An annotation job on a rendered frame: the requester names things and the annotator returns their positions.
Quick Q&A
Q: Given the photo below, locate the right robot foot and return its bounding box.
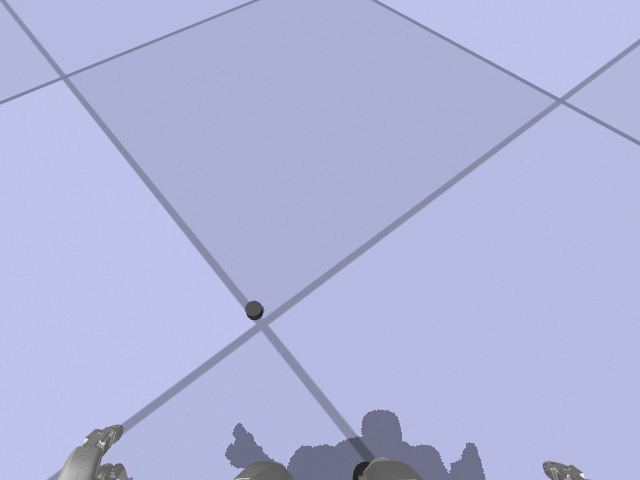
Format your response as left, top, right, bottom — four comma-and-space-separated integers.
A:
353, 462, 370, 480

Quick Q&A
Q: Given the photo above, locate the tin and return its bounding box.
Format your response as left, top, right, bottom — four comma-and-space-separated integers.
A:
245, 301, 263, 320

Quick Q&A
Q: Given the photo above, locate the left robot hand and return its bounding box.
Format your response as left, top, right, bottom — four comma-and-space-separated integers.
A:
57, 425, 133, 480

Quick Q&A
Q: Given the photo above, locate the right robot hand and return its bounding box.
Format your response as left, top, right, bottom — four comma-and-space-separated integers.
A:
543, 461, 590, 480

